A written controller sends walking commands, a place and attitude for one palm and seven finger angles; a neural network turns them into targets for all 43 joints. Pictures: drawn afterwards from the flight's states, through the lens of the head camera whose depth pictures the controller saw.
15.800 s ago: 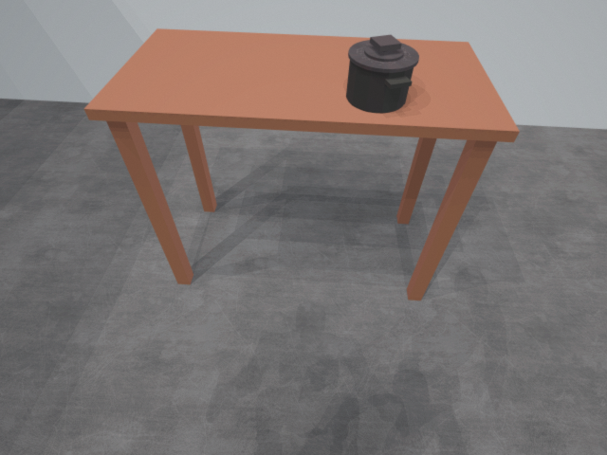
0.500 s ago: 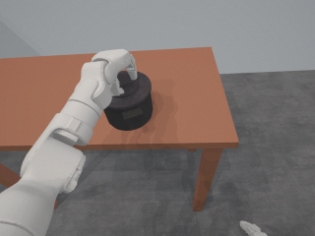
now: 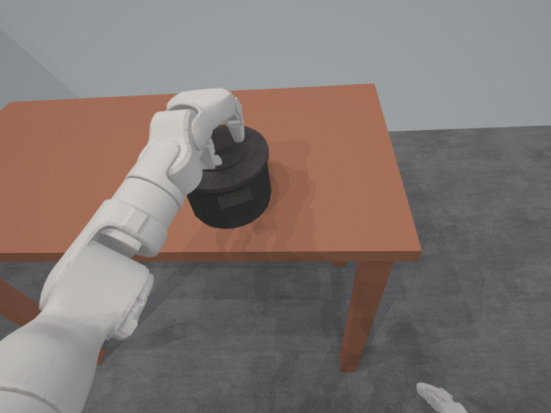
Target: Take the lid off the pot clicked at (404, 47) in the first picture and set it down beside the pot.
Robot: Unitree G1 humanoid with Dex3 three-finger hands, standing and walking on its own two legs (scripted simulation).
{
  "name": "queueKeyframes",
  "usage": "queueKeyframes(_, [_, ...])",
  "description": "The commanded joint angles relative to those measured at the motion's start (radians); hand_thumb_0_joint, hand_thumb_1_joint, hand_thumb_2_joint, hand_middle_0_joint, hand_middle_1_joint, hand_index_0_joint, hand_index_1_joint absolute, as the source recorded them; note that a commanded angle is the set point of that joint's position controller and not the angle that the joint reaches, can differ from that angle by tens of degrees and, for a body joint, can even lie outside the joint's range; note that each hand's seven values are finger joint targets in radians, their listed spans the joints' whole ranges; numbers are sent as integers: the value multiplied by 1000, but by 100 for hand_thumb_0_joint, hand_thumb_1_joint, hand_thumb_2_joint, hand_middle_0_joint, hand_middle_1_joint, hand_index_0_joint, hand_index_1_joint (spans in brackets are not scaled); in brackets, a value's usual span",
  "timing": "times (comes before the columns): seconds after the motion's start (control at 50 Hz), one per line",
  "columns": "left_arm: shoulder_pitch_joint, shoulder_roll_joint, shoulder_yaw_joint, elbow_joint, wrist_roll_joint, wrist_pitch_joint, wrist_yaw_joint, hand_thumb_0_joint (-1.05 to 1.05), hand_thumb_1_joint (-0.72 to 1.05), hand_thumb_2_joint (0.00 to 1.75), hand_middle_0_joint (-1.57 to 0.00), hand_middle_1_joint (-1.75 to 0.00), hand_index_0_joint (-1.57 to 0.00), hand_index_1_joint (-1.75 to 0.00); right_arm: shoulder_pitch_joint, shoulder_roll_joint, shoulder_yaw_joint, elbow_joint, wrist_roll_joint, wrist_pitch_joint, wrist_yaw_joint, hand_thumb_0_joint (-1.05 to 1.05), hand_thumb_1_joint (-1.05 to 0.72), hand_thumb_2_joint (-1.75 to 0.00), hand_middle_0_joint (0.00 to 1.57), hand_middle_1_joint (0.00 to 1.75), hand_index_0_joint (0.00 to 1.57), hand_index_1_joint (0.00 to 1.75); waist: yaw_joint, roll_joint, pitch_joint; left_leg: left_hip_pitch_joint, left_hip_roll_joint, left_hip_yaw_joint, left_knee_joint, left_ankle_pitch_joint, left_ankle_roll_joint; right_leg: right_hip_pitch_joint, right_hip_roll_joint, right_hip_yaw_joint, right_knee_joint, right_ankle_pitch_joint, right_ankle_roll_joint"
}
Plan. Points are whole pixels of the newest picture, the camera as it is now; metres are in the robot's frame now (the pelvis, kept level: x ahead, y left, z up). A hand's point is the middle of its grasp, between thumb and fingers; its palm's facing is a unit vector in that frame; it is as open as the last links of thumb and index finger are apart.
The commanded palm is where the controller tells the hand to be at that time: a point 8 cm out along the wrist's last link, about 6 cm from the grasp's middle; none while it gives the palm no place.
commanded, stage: close the fingers and squeeze the knob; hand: left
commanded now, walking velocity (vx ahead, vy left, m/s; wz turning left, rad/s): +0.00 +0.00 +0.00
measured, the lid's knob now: (216, 142) +0.49 +0.09 +0.15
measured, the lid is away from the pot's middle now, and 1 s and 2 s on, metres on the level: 0.00 0.01 0.02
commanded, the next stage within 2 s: lift the lid straight up in 0.20 s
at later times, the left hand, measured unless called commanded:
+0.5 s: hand (211, 147) +0.45 +0.09 +0.17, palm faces -0.29 -0.03 -0.96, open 8.1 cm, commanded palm +0.44 +0.10 +0.25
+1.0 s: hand (200, 128) +0.45 +0.10 +0.20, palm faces -0.27 -0.02 -0.96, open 7.9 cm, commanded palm +0.44 +0.11 +0.29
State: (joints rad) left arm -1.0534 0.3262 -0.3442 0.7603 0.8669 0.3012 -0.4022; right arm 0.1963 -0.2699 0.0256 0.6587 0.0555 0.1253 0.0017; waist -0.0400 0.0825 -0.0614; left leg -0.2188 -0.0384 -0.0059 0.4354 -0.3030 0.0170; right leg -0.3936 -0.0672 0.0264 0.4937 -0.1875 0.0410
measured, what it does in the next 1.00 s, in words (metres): stands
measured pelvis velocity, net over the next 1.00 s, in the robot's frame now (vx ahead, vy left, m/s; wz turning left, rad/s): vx -0.01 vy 0.00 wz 0.00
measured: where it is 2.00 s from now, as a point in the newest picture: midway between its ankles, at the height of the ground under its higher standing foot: outside the picture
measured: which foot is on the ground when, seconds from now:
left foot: down 0.00-1.00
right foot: down 0.00-1.00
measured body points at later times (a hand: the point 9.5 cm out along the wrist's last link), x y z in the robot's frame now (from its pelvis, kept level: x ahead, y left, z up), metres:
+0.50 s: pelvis +0.00 +0.00 +0.00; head +0.02 -0.04 +0.45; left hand +0.46 +0.09 +0.23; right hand +0.14 -0.24 -0.13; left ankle -0.05 +0.11 -0.74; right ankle +0.04 -0.15 -0.74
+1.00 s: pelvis -0.01 +0.00 +0.00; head +0.02 -0.04 +0.45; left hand +0.46 +0.10 +0.26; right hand +0.13 -0.24 -0.13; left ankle -0.05 +0.11 -0.74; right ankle +0.04 -0.15 -0.74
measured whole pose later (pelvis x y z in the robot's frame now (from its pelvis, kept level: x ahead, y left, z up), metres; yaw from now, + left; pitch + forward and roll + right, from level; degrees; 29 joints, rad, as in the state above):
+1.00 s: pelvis -0.01 +0.00 +0.00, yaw +0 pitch +4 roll +1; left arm -1.14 0.37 -0.34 0.77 0.85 0.28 -0.47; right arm 0.18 -0.27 0.03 0.68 0.05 0.05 -0.01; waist -0.03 0.08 -0.04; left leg -0.19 -0.04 -0.01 0.41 -0.28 0.02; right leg -0.37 -0.07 0.02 0.47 -0.17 0.04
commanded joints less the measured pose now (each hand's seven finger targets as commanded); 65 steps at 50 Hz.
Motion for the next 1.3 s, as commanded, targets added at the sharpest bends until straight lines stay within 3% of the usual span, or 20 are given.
queueKeyframes(0.0, [-498, 184, 89, -181, 15, -7, 29, 0, 34, 116, -74, -86, -80, -90, -76, -101, -38, -131, 5, -38, 1, 0, -90, -90, 20, 30, 20, 30, -7, -160, -370, 7, -25, 33, -41, 363, 33, 298, 62, -81, 6, 337, -74])
queueKeyframes(0.1, [-511, 208, 109, -209, 16, -5, 31, 0, 39, 118, -76, -87, -82, -91, -78, -100, -39, -130, 2, -39, 2, 0, -90, -90, 20, 30, 20, 30, -2, -150, -388, 16, -27, 32, -41, 357, 33, 310, 61, -79, 7, 332, -74])
queueKeyframes(0.22, [-493, 172, 74, -139, 18, -2, 29, 0, 44, 120, -78, -87, -84, -93, -84, -102, -33, -122, 8, -32, -2, 0, -90, -90, 20, 30, 20, 30, -11, -179, -323, -23, -25, 40, -51, 312, 30, 285, 62, -84, 1, 306, -72])
queueKeyframes(0.3, [-536, 209, 100, -224, 24, -12, 34, 0, 46, 120, -78, -88, -85, -93, -86, -98, -35, -133, 2, -38, -2, 0, -90, -90, 20, 30, 20, 30, -3, -151, -406, 13, -28, 33, -42, 362, 32, 327, 60, -76, 9, 346, -74])
queueKeyframes(0.48, [-644, 218, 96, -286, 1, -15, 32, 0, 47, 120, -78, -88, -86, -93, -91, -98, -40, -127, 3, -61, -7, 0, -90, -90, 20, 30, 20, 30, -10, -113, -419, 55, -27, 20, -47, 391, 34, 318, 60, -78, -1, 354, -77])
queueKeyframes(0.52, [-677, 276, 139, -300, 21, -19, 36, 0, 47, 120, -78, -88, -86, -93, -87, -90, -38, -122, -3, -78, -7, 0, -90, -90, 20, 30, 20, 30, 2, -118, -470, 77, -25, 15, -39, 435, 34, 351, 61, -70, 9, 390, -76])
queueKeyframes(0.58, [-645, 243, 122, -280, 3, -15, 29, 0, 47, 120, -78, -88, -86, -93, -85, -98, -43, -119, -3, -80, -4, 0, -90, -90, 20, 30, 20, 30, -2, -118, -446, 72, -25, 19, -43, 452, 33, 341, 59, -75, -2, 401, -75])
queueKeyframes(0.62, [-682, 307, 168, -267, 22, -16, 30, 0, 47, 120, -78, -88, -86, -93, -84, -95, -37, -111, -5, -87, -7, 0, -90, -90, 20, 30, 20, 30, 6, -166, -438, 46, -27, 23, -52, 410, 35, 366, 60, -70, 1, 395, -73])
queueKeyframes(0.68, [-678, 255, 123, -304, 4, -26, 22, 0, 47, 120, -78, -88, -86, -93, -96, -96, -42, -123, -1, -94, -5, 0, -90, -90, 20, 30, 20, 30, 2, -115, -446, 73, -27, 21, -51, 433, 33, 348, 55, -72, -2, 389, -75])
queueKeyframes(0.76, [-667, 308, 169, -218, 22, -14, 16, 0, 47, 120, -78, -88, -86, -93, -82, -100, -35, -105, -2, -93, -6, 0, -90, -90, 20, 30, 20, 30, 8, -184, -402, 27, -28, 27, -64, 376, 34, 347, 58, -73, -7, 366, -72])
queueKeyframes(0.8, [-705, 306, 159, -245, 21, -26, 13, 0, 47, 120, -78, -88, -86, -93, -82, -96, -34, -111, -3, -96, -9, 0, -90, -90, 20, 30, 20, 30, 3, -157, -407, 28, -31, 28, -72, 343, 33, 348, 54, -69, -14, 337, -71])
queueKeyframes(0.88, [-751, 224, 81, -264, 3, -34, 4, 0, 47, 120, -78, -88, -86, -93, -84, -95, -41, -115, 2, -107, -11, 0, -90, -90, 20, 30, 20, 30, -17, -118, -416, 83, -28, 21, -56, 376, 34, 298, 58, -76, -18, 330, -75])
queueKeyframes(0.92, [-784, 304, 147, -221, 21, -30, 7, 0, 47, 120, -78, -88, -86, -93, -64, -98, -35, -99, -2, -113, -17, 0, -90, -90, 20, 30, 20, 30, -10, -139, -415, 64, -29, 19, -65, 355, 33, 310, 61, -73, -16, 323, -74])
queueKeyframes(0.98, [-794, 249, 101, -238, -2, -40, 1, 0, 47, 120, -78, -88, -86, -93, -72, -97, -37, -110, 1, -123, -18, 0, -90, -90, 20, 30, 20, 30, -17, -103, -428, 85, -30, 16, -61, 374, 32, 298, 57, -75, -20, 324, -76])
queueKeyframes(1.02, [-793, 326, 166, -193, 26, -38, 4, 0, 47, 120, -78, -88, -86, -93, -60, -99, -34, -99, -4, -130, -20, 0, -90, -90, 20, 30, 20, 30, -4, -146, -429, 60, -27, 16, -66, 366, 33, 324, 57, -68, -17, 331, -74])
queueKeyframes(1.08, [-790, 271, 124, -189, 8, -41, -1, 0, 47, 120, -78, -88, -86, -93, -61, -103, -37, -105, -1, -125, -18, 0, -90, -90, 20, 30, 20, 30, -10, -125, -407, 57, -28, 21, -74, 357, 30, 309, 54, -73, -27, 322, -75])
queueKeyframes(1.14, [-812, 332, 167, -181, 36, -41, -2, 0, 47, 120, -78, -88, -86, -93, -56, -103, -33, -102, -3, -127, -17, 0, -90, -90, 20, 30, 20, 30, -2, -144, -428, 48, -26, 23, -75, 376, 32, 332, 53, -65, -20, 347, -74])
queueKeyframes(1.18, [-794, 298, 142, -166, 20, -39, -4, 0, 47, 120, -78, -88, -86, -93, -55, -109, -38, -107, 0, -123, -17, 0, -90, -90, 20, 30, 20, 30, -10, -139, -416, 50, -26, 24, -73, 368, 32, 318, 54, -69, -30, 333, -74])
queueKeyframes(1.22, [-834, 368, 192, -193, 43, -45, -3, 0, 47, 120, -78, -88, -86, -93, -61, -103, -33, -111, -4, -132, -18, 0, -90, -90, 20, 30, 20, 30, 4, -151, -461, 47, -26, 25, -74, 380, 37, 359, 51, -58, -20, 357, -73])
queueKeyframes(1.28, [-811, 303, 142, -164, 22, -38, -11, 0, 47, 120, -78, -88, -86, -93, -51, -110, -38, -108, 2, -125, -16, 0, -90, -90, 20, 30, 20, 30, -11, -144, -412, 47, -23, 25, -78, 383, 32, 320, 52, -70, -34, 344, -74])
